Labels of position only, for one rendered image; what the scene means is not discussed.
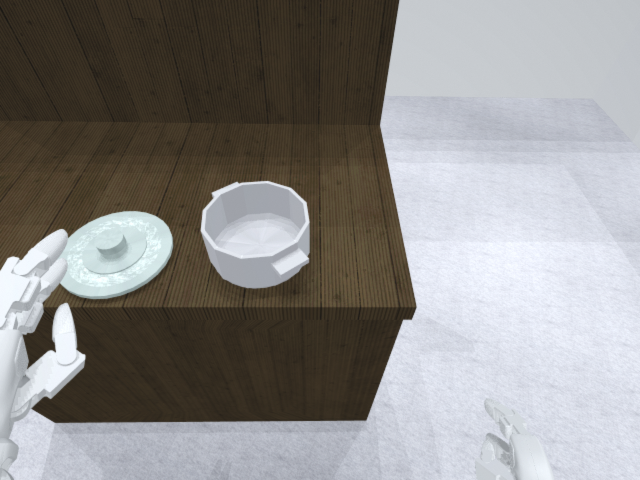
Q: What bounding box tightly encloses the lid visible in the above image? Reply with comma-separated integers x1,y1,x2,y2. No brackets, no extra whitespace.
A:
56,211,173,299

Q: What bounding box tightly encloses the robot left hand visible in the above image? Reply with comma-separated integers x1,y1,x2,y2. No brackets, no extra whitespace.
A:
0,229,85,439

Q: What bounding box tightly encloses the pot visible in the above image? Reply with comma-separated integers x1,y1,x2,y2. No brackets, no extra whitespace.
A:
201,181,310,289

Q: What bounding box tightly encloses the robot right hand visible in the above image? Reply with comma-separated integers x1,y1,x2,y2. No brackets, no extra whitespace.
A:
475,398,555,480

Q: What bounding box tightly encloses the knob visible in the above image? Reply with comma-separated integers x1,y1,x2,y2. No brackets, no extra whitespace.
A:
94,229,126,255

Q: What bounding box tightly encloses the table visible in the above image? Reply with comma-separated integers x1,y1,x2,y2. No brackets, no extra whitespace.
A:
0,0,417,423

